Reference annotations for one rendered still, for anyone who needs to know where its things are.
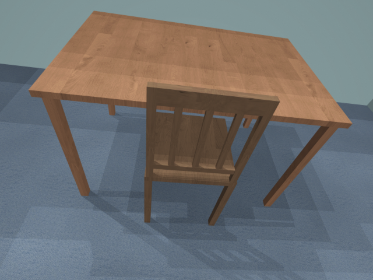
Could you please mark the table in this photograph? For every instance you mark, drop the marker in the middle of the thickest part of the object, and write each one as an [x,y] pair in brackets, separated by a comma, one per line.
[111,57]

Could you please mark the chair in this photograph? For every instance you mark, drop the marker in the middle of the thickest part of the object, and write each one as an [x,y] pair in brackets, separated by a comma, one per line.
[194,149]

